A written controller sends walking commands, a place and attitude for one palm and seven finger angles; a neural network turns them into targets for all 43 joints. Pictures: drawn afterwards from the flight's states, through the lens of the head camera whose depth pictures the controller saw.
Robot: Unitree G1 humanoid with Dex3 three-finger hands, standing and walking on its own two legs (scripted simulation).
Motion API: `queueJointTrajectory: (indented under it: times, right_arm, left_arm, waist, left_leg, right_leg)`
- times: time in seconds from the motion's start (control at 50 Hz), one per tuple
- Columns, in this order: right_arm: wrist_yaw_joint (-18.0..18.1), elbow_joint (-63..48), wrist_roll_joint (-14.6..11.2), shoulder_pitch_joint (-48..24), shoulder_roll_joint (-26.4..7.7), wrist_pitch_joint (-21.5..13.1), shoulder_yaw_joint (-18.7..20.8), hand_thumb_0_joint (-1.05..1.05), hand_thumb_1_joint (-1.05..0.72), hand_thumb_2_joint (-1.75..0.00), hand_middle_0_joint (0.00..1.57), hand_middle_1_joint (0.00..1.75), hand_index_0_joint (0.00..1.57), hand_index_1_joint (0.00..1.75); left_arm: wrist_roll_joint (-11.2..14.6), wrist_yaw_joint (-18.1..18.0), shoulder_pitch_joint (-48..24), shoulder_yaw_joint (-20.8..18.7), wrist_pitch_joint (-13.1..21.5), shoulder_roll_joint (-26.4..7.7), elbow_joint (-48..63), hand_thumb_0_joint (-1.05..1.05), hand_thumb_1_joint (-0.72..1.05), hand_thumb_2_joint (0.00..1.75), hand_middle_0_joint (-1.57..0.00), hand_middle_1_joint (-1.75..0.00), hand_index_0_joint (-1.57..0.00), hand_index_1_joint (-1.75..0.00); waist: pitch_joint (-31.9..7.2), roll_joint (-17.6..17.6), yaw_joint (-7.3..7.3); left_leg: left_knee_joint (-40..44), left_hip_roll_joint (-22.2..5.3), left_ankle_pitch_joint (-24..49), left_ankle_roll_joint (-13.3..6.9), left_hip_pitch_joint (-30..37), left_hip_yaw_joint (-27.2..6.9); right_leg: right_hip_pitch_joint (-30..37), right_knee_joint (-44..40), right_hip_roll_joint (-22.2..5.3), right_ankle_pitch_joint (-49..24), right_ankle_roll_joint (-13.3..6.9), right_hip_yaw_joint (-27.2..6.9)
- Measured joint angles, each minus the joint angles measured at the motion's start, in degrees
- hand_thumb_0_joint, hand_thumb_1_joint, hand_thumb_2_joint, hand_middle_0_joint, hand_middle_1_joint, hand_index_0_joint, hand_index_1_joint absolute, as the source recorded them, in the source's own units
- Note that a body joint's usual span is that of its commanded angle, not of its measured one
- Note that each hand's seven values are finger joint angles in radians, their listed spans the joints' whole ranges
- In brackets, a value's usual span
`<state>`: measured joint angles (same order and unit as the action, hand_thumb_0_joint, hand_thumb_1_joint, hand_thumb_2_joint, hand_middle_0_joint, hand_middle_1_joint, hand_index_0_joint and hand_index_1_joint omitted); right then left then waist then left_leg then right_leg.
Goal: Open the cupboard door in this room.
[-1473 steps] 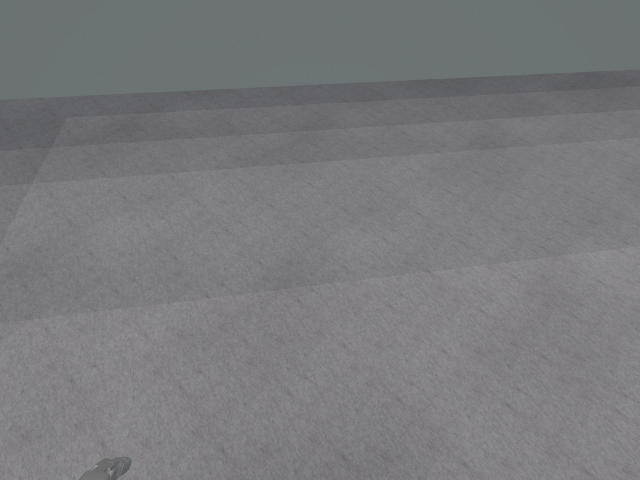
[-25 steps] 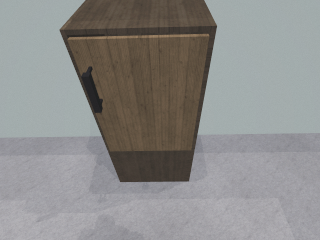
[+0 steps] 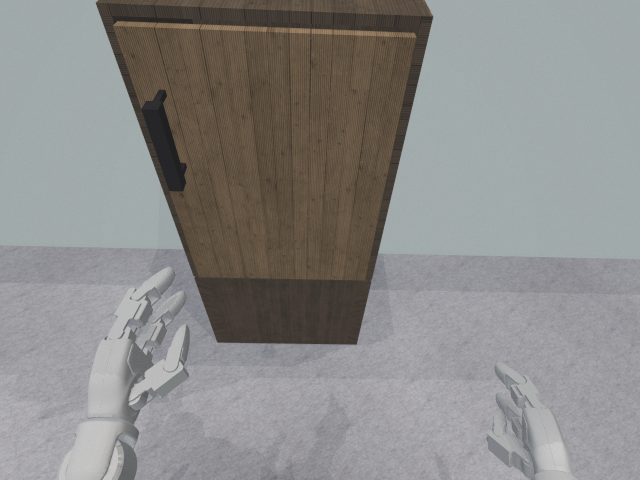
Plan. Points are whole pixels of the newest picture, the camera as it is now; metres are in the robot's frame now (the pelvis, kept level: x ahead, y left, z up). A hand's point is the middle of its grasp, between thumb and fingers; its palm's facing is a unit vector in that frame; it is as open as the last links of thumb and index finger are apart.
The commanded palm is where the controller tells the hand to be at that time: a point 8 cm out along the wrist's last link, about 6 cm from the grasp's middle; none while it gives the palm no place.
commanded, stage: raise the hand with hooked fingers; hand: left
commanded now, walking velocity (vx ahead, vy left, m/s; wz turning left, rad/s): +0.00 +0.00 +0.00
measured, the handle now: (169, 142) +0.60 +0.28 +0.09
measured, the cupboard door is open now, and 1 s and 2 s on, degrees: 0 0 0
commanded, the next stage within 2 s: move the hooked fingers beside the handle in 1.78 s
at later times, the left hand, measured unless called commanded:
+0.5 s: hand (139, 374) +0.24 +0.22 +0.03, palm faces -0.05 -1.00 -0.02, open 11.0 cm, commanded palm +0.19 +0.29 +0.04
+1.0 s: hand (72, 320) +0.27 +0.29 +0.09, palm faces +0.10 -0.99 -0.06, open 13.7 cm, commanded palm +0.23 +0.33 +0.09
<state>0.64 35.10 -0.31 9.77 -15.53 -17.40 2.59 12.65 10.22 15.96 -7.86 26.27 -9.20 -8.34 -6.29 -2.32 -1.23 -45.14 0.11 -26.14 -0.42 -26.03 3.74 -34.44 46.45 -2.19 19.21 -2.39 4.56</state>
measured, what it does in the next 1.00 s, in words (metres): stands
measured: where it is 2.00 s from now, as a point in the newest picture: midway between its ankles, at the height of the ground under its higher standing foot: outside the picture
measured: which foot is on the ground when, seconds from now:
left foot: down 0.00-1.00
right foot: down 0.00-1.00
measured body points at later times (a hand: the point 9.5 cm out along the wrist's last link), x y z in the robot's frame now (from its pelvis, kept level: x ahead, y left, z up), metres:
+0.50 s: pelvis -0.01 +0.01 -0.02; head +0.04 +0.01 +0.42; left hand +0.23 +0.28 +0.03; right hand +0.14 -0.20 -0.12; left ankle -0.04 +0.11 -0.70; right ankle +0.04 -0.09 -0.70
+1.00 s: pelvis +0.00 +0.02 +0.00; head +0.03 +0.03 +0.45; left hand +0.26 +0.34 +0.09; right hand +0.19 -0.20 -0.06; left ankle -0.04 +0.11 -0.70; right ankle +0.04 -0.09 -0.70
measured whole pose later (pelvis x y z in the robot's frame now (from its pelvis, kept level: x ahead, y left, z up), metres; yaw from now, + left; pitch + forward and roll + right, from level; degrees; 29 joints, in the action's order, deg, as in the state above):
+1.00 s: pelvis +0.00 +0.02 +0.00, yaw +2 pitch +6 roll -2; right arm 4.2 31.9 -2.1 14.0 -15.1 -15.1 -3.5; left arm 18.7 20.9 3.9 -20.7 13.0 -20.9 -12.1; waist -3.6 0.9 0.8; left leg -46.8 0.0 -27.4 -2.0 -25.7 1.2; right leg -30.9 43.1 -2.0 18.3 -0.6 6.8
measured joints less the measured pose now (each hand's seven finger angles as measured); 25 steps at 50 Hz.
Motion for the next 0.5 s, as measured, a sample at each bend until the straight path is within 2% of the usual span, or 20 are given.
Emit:
queueJointTrajectory:
  times: [0.04, 0.08, 0.14, 0.18, 0.24, 0.28, 0.32, 0.36, 0.42, 0.46, 0.5]
  right_arm:
    - [-0.71, -4.16, -0.17, -1.58, -0.80, 0.86, 0.50, 0.01, -0.91, -0.90, 0.20, 0.30, 0.20, 0.30]
    - [-0.75, -7.62, -0.49, -2.41, -1.53, 2.28, 1.00, 0.01, -0.91, -0.90, 0.20, 0.30, 0.20, 0.30]
    - [-0.02, -10.58, -0.87, -2.44, -1.83, 3.82, 1.28, 0.01, -0.91, -0.90, 0.20, 0.30, 0.19, 0.30]
    - [0.63, -10.95, -0.70, -1.88, -1.37, 3.95, 0.91, 0.01, -0.91, -0.90, 0.19, 0.30, 0.19, 0.30]
    - [1.20, -9.05, -0.25, -0.95, -0.03, 3.36, -0.72, 0.01, -0.91, -0.90, 0.19, 0.30, 0.19, 0.30]
    - [1.36, -6.78, -0.07, -0.41, 0.80, 2.94, -2.45, 0.01, -0.91, -0.90, 0.19, 0.30, 0.20, 0.30]
    - [1.50, -4.38, -0.23, 0.10, 1.70, 2.73, -4.17, 0.01, -0.91, -0.90, 0.20, 0.30, 0.20, 0.30]
    - [1.77, -2.46, -0.74, 0.70, 2.80, 2.99, -5.70, 0.01, -0.91, -0.90, 0.20, 0.30, 0.20, 0.30]
    - [2.16, -1.46, -1.53, 2.32, 4.18, 4.14, -7.18, 0.02, -0.91, -0.90, 0.20, 0.30, 0.20, 0.30]
    - [2.31, -1.77, -1.69, 4.04, 4.58, 4.74, -7.38, 0.02, -0.90, -0.90, 0.20, 0.30, 0.20, 0.30]
    - [2.26, -2.36, -1.65, 5.93, 4.37, 4.84, -7.00, 0.02, -0.90, -0.90, 0.20, 0.30, 0.20, 0.30]
  left_arm:
    - [0.56, 5.03, 1.97, -0.82, 2.73, -0.25, -0.42, 0.01, 0.69, 0.80, -0.22, -0.44, -0.21, -0.45]
    - [0.92, 7.59, 4.79, -1.19, 1.43, -1.01, -0.51, 0.01, 0.64, 0.78, -0.22, -0.47, -0.22, -0.48]
    - [1.32, 7.22, 8.85, -2.26, -1.72, -1.94, -0.24, 0.01, 0.56, 0.75, -0.23, -0.52, -0.23, -0.52]
    - [1.49, 5.32, 10.35, -3.68, -1.86, -2.38, 1.04, 0.01, 0.51, 0.73, -0.24, -0.55, -0.23, -0.55]
    - [1.93, 3.27, 10.42, -5.65, 1.17, -3.16, 4.96, 0.01, 0.44, 0.70, -0.24, -0.59, -0.23, -0.60]
    - [2.70, 4.21, 8.56, -5.96, 3.27, -3.85, 7.27, 0.01, 0.40, 0.68, -0.24, -0.62, -0.23, -0.62]
    - [3.24, 6.63, 4.91, -5.50, 3.88, -4.88, 7.97, 0.01, 0.35, 0.67, -0.24, -0.65, -0.23, -0.65]
    - [3.78, 9.76, 0.47, -5.01, 2.03, -6.26, 6.62, 0.01, 0.30, 0.65, -0.24, -0.68, -0.24, -0.68]
    - [4.82, 13.31, -4.36, -5.25, -5.50, -8.27, 2.86, 0.01, 0.23, 0.62, -0.25, -0.73, -0.24, -0.73]
    - [5.77, 13.62, -4.97, -6.20, -10.78, -8.96, 1.37, 0.01, 0.18, 0.60, -0.25, -0.76, -0.25, -0.76]
    - [6.71, 12.17, -3.76, -7.69, -13.71, -8.84, 1.37, 0.01, 0.14, 0.58, -0.26, -0.79, -0.26, -0.79]
  waist:
    - [-0.13, -0.95, 0.33]
    - [0.03, -1.64, 1.17]
    - [0.44, -1.93, 2.66]
    - [0.82, -1.74, 3.50]
    - [1.52, -0.71, 4.34]
    - [1.71, 0.59, 4.46]
    - [1.79, 2.04, 4.20]
    - [1.94, 3.14, 3.52]
    - [2.24, 3.88, 1.69]
    - [2.09, 3.85, 0.44]
    - [1.81, 3.70, -0.40]
  left_leg:
    - [-4.31, -0.49, -1.82, 0.30, -3.49, -0.03]
    - [-7.51, -0.67, -2.75, 0.42, -6.31, -0.29]
    - [-11.20, -0.93, -4.16, 0.60, -9.69, -1.44]
    - [-13.24, -1.13, -5.31, 0.71, -11.66, -2.59]
    - [-15.79, -1.46, -6.15, 0.85, -13.82, -4.41]
    - [-17.19, -1.56, -6.55, 0.79, -14.89, -5.40]
    - [-18.15, -1.53, -6.80, 0.63, -15.61, -5.94]
    - [-18.19, -1.51, -6.69, 0.53, -15.68, -5.83]
    - [-16.05, -1.36, -5.33, -0.32, -14.46, -4.60]
    - [-13.62, -1.26, -4.49, -0.49, -12.90, -3.45]
    - [-11.17, -1.18, -3.76, -0.52, -11.14, -2.39]
  right_leg:
    - [-3.44, 3.85, 0.22, 1.50, -0.42, 0.03]
    - [-6.19, 6.92, 0.23, 2.73, -0.67, 0.22]
    - [-8.82, 9.55, 0.24, 3.89, -0.93, 1.23]
    - [-9.94, 10.48, 0.22, 4.32, -1.06, 2.35]
    - [-10.72, 11.29, 0.31, 4.69, -1.25, 4.14]
    - [-10.98, 11.66, 0.31, 4.79, -1.21, 5.10]
    - [-11.18, 11.89, 0.23, 4.78, -1.03, 5.62]
    - [-11.17, 11.63, 0.23, 4.46, -0.84, 5.52]
    - [-10.48, 9.90, 0.31, 3.26, -0.47, 4.37]
    - [-9.57, 8.07, 0.39, 2.27, -0.08, 3.24]
    - [-8.39, 6.14, 0.53, 1.35, 0.25, 2.20]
